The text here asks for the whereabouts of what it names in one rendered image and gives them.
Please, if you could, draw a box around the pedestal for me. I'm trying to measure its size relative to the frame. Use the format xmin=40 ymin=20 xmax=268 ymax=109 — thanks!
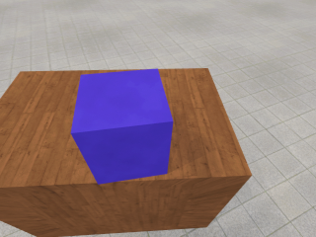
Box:
xmin=0 ymin=68 xmax=252 ymax=237

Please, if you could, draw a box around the carton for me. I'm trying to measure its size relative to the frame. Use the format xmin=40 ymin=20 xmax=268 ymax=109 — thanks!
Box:
xmin=70 ymin=68 xmax=174 ymax=185

